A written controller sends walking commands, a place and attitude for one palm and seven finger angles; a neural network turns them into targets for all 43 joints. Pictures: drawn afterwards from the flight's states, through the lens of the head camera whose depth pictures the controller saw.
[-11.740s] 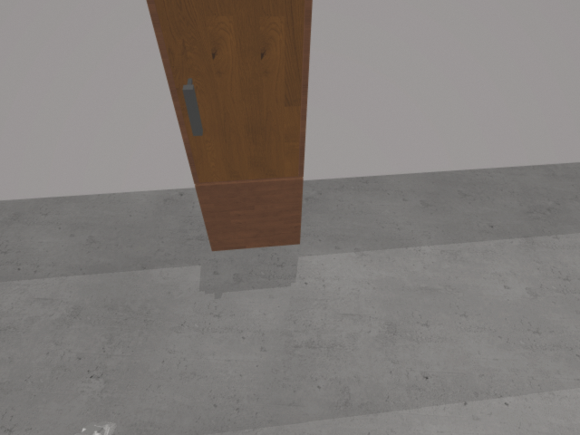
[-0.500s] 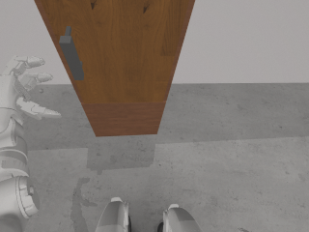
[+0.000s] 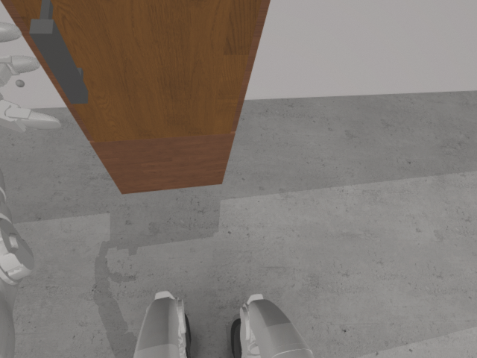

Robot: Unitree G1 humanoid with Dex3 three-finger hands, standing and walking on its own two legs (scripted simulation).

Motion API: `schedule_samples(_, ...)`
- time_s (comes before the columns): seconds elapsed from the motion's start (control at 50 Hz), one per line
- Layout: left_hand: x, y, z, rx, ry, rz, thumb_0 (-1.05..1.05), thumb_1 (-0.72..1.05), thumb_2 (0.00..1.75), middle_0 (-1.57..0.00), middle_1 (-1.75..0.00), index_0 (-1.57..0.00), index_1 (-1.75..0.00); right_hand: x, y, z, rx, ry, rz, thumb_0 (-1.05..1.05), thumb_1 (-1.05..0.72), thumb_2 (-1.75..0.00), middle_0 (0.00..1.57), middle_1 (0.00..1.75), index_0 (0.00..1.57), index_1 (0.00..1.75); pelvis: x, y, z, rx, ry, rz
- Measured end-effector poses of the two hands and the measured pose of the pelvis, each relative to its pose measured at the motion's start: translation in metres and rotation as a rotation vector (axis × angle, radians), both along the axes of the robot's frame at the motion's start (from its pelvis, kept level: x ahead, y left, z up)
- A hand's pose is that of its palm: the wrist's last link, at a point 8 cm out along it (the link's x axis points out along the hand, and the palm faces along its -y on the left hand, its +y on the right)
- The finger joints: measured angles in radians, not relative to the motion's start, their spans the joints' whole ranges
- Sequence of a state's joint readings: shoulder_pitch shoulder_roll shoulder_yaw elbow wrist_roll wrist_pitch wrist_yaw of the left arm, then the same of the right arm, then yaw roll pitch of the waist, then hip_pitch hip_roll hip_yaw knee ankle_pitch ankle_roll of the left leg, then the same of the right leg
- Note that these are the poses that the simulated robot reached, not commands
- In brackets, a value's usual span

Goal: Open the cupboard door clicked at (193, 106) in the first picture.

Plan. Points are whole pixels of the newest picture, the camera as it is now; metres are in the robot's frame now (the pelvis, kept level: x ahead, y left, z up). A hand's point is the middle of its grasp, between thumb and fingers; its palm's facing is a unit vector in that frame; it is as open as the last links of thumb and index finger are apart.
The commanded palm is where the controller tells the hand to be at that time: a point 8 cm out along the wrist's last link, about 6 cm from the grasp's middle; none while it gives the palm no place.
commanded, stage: move the hooked fingers beside the handle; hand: left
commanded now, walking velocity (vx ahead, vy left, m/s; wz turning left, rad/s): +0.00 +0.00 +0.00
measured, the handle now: (64, 55) +0.58 +0.24 +0.06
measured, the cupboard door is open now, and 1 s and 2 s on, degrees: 0 0 0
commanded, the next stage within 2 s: slide the fingers in behind the handle in 0.80 s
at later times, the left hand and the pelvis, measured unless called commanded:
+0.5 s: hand (14, 84) +0.51 +0.29 +0.07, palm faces +0.10 -1.00 -0.01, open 13.9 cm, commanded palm +0.50 +0.31 +0.07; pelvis +0.01 +0.00 +0.01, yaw +0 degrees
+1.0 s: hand (27, 83) +0.52 +0.28 +0.06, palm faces +0.09 -1.00 -0.01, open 14.0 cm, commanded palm +0.51 +0.30 +0.06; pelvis +0.00 +0.00 +0.00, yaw +0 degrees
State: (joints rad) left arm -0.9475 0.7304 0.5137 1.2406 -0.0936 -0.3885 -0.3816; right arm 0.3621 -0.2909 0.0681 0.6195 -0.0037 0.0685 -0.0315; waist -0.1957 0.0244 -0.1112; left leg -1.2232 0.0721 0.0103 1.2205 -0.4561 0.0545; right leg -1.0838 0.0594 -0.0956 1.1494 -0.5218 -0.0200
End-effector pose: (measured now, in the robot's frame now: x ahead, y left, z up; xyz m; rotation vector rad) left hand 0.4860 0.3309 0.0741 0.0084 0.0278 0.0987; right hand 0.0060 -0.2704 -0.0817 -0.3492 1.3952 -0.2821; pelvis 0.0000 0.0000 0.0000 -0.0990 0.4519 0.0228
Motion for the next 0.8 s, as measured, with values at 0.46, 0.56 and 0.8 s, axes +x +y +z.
schedule_samples(0.46, 0.003, 0.010, -0.006, 0.002, 0.013, 0.005, -0.02, -0.50, 0.30, -0.30, -1.20, -0.30, -1.20, -0.001, 0.012, 0.002, 0.031, 0.050, -0.019, 0.00, -0.90, -0.90, 0.20, 0.30, 0.20, 0.30, 0.009, 0.004, 0.004, -0.010, 0.012, -0.002)
schedule_samples(0.56, 0.001, 0.006, -0.002, -0.005, 0.003, -0.006, -0.02, -0.50, 0.30, -0.30, -1.20, -0.30, -1.20, 0.011, 0.010, 0.004, 0.022, 0.021, 0.003, 0.00, -0.90, -0.90, 0.20, 0.30, 0.20, 0.30, 0.009, 0.005, 0.006, -0.009, 0.004, 0.004)
schedule_samples(0.8, -0.002, 0.008, -0.008, 0.002, -0.007, 0.005, -0.02, -0.50, 0.30, -0.30, -1.20, -0.30, -1.20, 0.018, 0.006, 0.001, 0.007, -0.009, 0.022, 0.00, -0.90, -0.90, 0.20, 0.30, 0.20, 0.30, 0.005, 0.005, 0.001, -0.011, 0.003, 0.005)
